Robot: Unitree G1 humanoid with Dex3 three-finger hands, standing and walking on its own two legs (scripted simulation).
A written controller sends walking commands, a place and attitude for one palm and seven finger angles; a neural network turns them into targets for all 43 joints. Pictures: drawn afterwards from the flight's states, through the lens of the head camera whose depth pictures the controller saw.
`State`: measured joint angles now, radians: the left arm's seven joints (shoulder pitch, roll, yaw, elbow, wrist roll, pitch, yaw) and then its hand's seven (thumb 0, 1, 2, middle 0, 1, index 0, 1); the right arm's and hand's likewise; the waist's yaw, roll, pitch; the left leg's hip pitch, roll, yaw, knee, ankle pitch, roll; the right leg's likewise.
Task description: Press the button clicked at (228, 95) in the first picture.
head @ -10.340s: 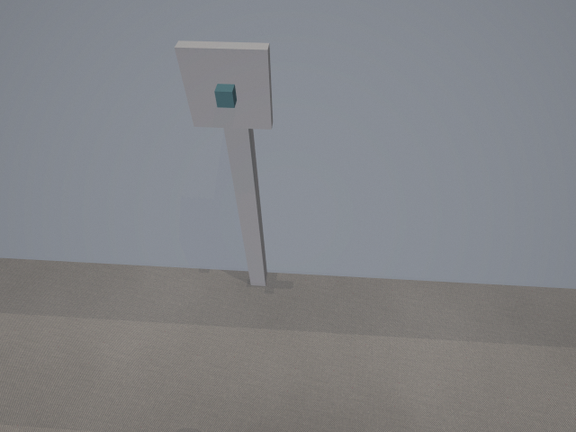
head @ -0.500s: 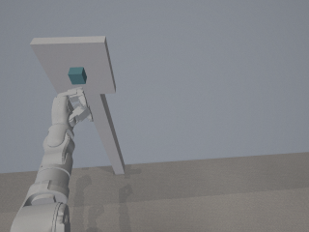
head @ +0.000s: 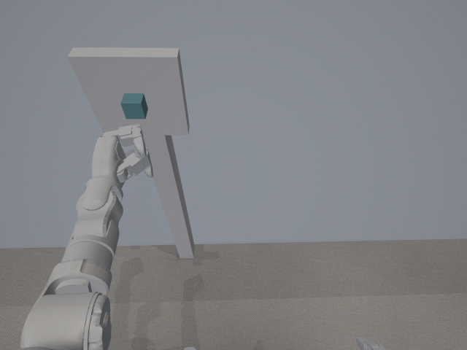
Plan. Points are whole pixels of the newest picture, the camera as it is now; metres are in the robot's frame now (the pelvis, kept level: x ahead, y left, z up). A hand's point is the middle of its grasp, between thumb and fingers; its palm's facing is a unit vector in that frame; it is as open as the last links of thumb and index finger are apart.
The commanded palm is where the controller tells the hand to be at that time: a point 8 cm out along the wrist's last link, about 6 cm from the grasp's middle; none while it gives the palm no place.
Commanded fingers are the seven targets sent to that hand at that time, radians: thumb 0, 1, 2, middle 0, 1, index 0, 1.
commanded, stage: press the button with the knuckle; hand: left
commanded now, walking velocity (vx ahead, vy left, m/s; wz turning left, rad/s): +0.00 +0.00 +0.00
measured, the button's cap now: (135, 105) +0.52 +0.20 +0.13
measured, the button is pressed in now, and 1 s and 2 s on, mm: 0 11 0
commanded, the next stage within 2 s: hold the button down briefly in 1.10 s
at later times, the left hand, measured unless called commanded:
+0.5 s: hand (157, 139) +0.46 +0.15 +0.10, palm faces +0.06 -1.00 +0.00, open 3.1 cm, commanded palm +0.43 +0.20 +0.10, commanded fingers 0.00 0.90 0.90 -1.30 -1.50 -1.30 -1.50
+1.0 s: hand (155, 131) +0.48 +0.16 +0.10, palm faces +0.04 -1.00 -0.01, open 3.5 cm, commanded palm +0.47 +0.22 +0.10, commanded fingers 0.00 0.90 0.90 -1.30 -1.50 -1.30 -1.50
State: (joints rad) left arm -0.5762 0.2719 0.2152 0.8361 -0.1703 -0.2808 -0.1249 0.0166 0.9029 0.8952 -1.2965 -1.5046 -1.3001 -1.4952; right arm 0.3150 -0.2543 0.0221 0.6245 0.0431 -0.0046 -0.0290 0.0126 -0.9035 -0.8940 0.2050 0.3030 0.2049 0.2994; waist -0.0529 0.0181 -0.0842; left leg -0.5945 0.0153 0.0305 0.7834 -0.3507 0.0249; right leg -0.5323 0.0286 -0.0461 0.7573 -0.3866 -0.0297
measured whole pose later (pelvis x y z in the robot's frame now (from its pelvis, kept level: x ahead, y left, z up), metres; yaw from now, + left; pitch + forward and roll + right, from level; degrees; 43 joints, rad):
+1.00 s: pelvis -0.02 -0.01 -0.01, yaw +0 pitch +14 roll -2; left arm -0.92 0.42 0.33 1.20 -0.09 -0.37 -0.14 0.02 0.90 0.90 -1.30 -1.50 -1.51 -1.50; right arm 0.38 -0.27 0.03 0.66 0.02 0.01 -0.03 0.01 -0.90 -0.89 0.21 0.30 0.21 0.30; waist -0.15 0.02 -0.07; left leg -0.76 0.03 0.01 0.85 -0.34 0.02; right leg -0.69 0.05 -0.06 0.81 -0.38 -0.04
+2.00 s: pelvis -0.02 +0.01 -0.01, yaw -2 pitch +13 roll -2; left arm -0.82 0.35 0.32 1.10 -0.10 -0.35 -0.06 0.02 0.90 0.89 -1.30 -1.50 -1.41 -1.50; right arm 0.41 -0.27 0.03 0.62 0.00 0.01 -0.01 0.01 -0.90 -0.89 0.21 0.30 0.21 0.30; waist -0.13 0.02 -0.10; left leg -0.75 0.03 0.04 0.87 -0.35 0.04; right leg -0.69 0.04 -0.03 0.83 -0.37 -0.02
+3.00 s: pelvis +0.00 -0.01 +0.01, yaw +0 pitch +3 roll +0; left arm -0.10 0.27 0.23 0.26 -0.27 -0.12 -0.18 0.02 0.90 0.89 -1.30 -1.50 -1.30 -1.49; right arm 0.29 -0.26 0.04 0.58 0.06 -0.03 -0.06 0.02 -0.90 -0.89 0.20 0.30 0.20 0.30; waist 0.00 0.04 -0.08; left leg -0.41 0.02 0.03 0.68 -0.32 0.01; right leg -0.36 0.04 -0.04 0.66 -0.36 -0.04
